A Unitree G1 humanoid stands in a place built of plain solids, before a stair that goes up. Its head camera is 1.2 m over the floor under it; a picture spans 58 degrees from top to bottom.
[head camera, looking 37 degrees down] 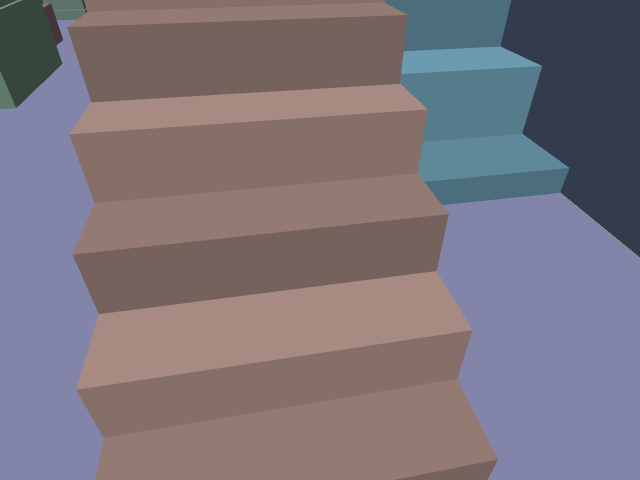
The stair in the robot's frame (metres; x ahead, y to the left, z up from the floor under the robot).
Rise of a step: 0.19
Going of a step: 0.22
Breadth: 0.91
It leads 11 degrees to the left of straight ahead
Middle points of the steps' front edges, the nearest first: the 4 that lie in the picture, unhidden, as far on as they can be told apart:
0.63 0.07 0.39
0.85 0.11 0.58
1.06 0.16 0.78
1.28 0.20 0.97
